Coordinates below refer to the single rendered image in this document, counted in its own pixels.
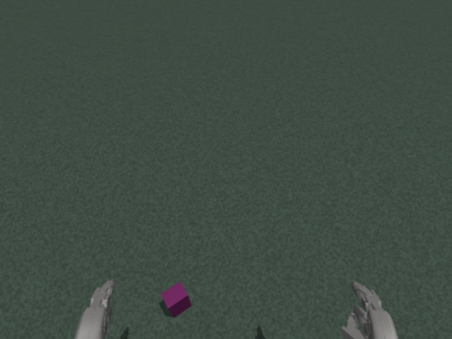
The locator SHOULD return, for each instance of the left robot hand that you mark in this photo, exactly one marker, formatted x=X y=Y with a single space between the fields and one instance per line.
x=94 y=320

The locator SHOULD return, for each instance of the right robot hand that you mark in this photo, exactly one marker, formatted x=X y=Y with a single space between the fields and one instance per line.
x=376 y=322

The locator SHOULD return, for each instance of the carton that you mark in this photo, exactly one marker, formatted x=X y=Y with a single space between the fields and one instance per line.
x=176 y=299

